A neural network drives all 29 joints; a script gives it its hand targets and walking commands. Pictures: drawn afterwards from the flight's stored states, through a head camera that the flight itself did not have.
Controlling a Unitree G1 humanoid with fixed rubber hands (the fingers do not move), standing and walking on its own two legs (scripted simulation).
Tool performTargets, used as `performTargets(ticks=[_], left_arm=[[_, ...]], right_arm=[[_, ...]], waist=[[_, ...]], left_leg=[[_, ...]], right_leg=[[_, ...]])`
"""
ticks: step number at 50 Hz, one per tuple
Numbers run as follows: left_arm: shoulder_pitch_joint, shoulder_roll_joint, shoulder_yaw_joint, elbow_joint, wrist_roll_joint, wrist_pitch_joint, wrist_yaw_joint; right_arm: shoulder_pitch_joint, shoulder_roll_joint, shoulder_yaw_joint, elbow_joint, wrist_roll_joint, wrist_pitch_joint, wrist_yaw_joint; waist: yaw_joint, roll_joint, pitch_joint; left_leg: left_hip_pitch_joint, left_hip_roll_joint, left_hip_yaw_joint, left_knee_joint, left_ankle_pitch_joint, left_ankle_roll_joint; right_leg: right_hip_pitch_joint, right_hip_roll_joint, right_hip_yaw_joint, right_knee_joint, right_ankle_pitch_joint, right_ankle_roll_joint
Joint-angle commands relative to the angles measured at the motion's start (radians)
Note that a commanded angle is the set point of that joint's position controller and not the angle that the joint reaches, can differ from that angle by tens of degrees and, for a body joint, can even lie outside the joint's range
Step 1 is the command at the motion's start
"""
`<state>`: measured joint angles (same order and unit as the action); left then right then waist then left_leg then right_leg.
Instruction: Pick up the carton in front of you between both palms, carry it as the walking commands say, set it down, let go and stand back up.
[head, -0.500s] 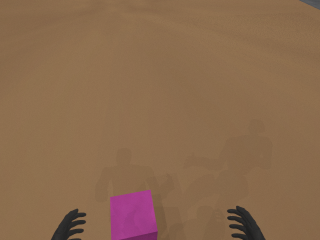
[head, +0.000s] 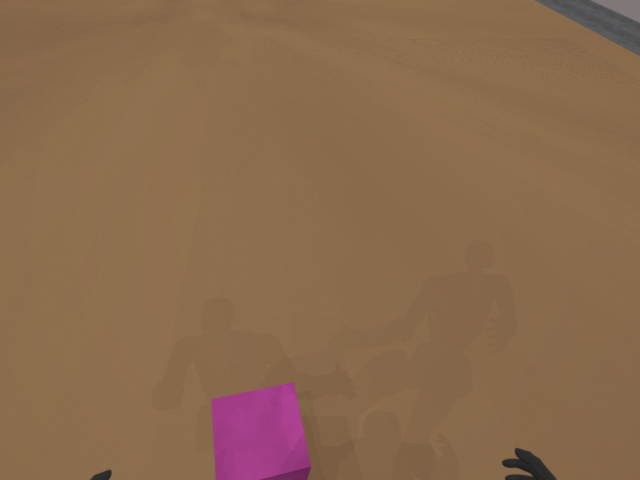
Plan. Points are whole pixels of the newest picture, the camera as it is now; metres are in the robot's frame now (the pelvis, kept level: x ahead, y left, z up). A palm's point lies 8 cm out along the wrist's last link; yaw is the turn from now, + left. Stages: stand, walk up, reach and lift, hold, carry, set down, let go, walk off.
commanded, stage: stand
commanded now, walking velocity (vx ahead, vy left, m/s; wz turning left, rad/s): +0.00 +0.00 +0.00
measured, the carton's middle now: (260, 446) +0.36 +0.09 -0.64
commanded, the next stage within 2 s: none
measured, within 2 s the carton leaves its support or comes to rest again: neither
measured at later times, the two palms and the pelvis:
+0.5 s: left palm out of the picture +0.09 +0.30 -0.10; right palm out of the picture +0.10 -0.30 -0.08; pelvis -0.01 +0.00 +0.01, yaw +0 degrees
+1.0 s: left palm out of the picture +0.06 +0.30 -0.11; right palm out of the picture +0.07 -0.31 -0.08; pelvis -0.02 +0.00 +0.01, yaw +0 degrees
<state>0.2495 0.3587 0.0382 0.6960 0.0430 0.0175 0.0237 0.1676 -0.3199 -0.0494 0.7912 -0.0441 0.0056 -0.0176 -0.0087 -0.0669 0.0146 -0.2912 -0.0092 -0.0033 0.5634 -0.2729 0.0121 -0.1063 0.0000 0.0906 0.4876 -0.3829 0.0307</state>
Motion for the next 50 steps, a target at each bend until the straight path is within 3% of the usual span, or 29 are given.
performTargets(ticks=[1,10,33,50], left_arm=[[-0.004,0.122,0.026,-0.037,-0.003,-0.017,0.008],[-0.010,0.138,0.017,0.024,-0.007,-0.021,0.012],[-0.028,0.169,0.006,0.141,-0.012,-0.027,0.005],[-0.046,0.185,0.004,0.208,-0.016,-0.029,0.000]], right_arm=[[-0.028,-0.165,-0.034,-0.037,0.003,-0.013,-0.006],[-0.046,-0.174,-0.027,0.021,0.008,-0.015,-0.007],[-0.084,-0.206,-0.012,0.137,0.020,-0.015,0.001],[-0.098,-0.227,0.000,0.192,0.027,-0.019,0.003]], waist=[[0.002,0.089,-0.069],[0.003,0.066,-0.053],[0.000,0.062,0.002],[0.001,0.064,0.000]], left_leg=[[0.157,0.094,-0.098,-0.085,0.312,0.015],[0.184,0.094,-0.094,-0.101,0.327,0.015],[0.193,0.100,-0.105,-0.175,0.187,0.012],[0.201,0.108,-0.115,-0.198,0.195,0.014]], right_leg=[[-0.082,-0.045,0.011,-0.058,0.293,-0.012],[-0.074,-0.058,0.021,-0.086,0.314,-0.015],[-0.077,-0.078,0.047,-0.172,0.234,-0.032],[-0.063,-0.084,0.050,-0.197,0.234,-0.034]])
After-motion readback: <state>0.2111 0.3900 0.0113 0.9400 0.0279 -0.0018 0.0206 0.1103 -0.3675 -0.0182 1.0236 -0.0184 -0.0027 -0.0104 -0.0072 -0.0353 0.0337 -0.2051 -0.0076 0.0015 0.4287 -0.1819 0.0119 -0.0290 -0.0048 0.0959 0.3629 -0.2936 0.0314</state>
